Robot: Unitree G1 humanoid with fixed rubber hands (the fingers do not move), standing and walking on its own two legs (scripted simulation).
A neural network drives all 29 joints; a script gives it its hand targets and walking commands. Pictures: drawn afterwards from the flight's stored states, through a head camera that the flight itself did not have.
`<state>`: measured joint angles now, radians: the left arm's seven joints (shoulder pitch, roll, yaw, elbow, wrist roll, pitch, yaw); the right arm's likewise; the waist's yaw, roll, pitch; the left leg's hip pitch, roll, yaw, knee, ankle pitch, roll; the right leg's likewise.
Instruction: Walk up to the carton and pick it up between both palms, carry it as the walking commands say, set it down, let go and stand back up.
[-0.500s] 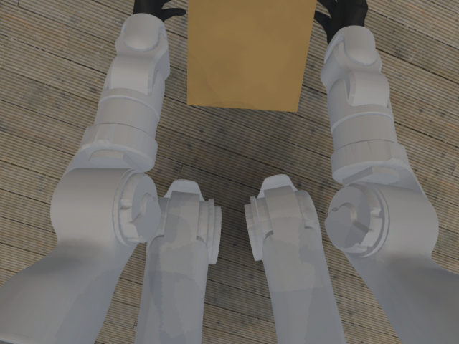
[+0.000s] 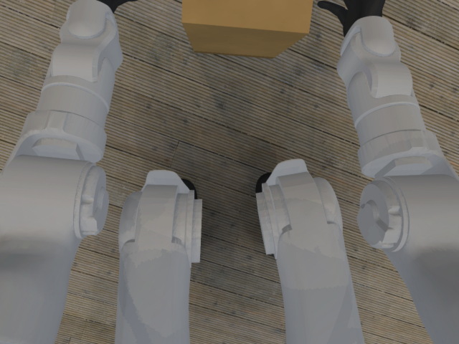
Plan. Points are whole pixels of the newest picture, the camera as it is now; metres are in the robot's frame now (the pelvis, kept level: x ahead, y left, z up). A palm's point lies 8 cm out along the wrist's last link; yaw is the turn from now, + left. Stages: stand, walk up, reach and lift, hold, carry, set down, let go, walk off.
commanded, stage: set down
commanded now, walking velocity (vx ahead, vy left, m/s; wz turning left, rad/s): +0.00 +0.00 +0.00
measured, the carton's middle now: out of the picture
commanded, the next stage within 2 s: let go in 1.26 s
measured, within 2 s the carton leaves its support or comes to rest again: neither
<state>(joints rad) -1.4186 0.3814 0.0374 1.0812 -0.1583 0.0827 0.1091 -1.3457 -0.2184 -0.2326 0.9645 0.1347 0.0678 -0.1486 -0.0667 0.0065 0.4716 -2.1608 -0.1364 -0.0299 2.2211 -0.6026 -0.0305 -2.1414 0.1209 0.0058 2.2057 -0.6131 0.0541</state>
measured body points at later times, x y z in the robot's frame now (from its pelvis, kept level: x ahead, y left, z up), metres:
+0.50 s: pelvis +0.00 +0.00 +0.10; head +0.37 -0.01 +0.34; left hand +0.58 +0.12 -0.06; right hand +0.54 -0.18 -0.05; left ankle +0.11 +0.11 -0.34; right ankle +0.11 -0.12 -0.34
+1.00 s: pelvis -0.02 +0.00 +0.22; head +0.34 -0.01 +0.49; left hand +0.57 +0.13 +0.10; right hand +0.53 -0.19 +0.11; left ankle +0.11 +0.11 -0.34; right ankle +0.11 -0.12 -0.34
